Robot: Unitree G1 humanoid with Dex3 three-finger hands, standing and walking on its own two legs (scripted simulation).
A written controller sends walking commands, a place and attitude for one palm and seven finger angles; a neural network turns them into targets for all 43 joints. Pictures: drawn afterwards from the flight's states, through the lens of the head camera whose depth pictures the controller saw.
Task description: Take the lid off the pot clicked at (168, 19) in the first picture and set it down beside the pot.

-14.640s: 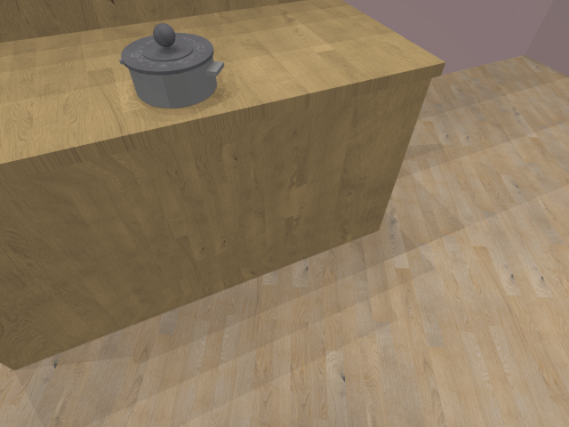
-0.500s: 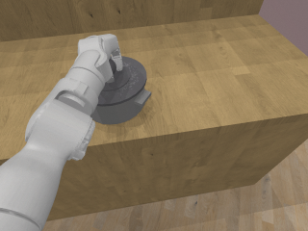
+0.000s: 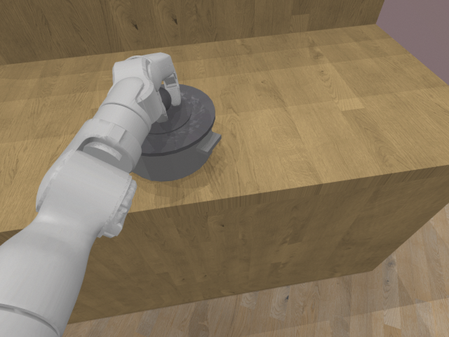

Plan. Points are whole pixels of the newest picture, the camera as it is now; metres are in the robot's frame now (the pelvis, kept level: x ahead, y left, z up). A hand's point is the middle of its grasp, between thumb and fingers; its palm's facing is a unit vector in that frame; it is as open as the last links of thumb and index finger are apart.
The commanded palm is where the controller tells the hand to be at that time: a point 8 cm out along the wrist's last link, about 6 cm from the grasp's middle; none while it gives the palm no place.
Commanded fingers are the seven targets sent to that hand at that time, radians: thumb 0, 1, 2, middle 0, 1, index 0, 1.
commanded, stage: lift the lid straight up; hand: left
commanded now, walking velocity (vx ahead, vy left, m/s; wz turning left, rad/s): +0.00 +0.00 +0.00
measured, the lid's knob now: (158, 100) +0.51 +0.10 +0.17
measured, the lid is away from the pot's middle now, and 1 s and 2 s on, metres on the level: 0.01 0.01 0.02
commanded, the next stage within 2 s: move the lid sideways beside the pot in 1.82 s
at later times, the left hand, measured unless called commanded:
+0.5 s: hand (152, 79) +0.49 +0.09 +0.22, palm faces -0.35 -0.14 -0.93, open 6.7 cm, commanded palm +0.49 +0.10 +0.29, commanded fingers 0.00 0.85 0.64 -0.92 -1.08 -0.95 -1.08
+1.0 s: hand (138, 58) +0.48 +0.10 +0.26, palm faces -0.29 -0.18 -0.94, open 6.7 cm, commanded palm +0.49 +0.10 +0.33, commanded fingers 0.00 0.85 0.64 -0.92 -1.08 -0.95 -1.08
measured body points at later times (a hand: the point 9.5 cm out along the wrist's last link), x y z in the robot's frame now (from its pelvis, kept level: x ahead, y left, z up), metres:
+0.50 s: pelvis +0.00 +0.00 +0.00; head +0.03 -0.02 +0.45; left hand +0.50 +0.10 +0.27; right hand +0.05 -0.26 -0.14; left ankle -0.01 +0.09 -0.74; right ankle -0.04 -0.11 -0.74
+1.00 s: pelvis +0.00 +0.00 +0.00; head +0.02 -0.02 +0.45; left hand +0.49 +0.11 +0.32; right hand +0.06 -0.26 -0.13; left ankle -0.01 +0.09 -0.74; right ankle -0.04 -0.11 -0.74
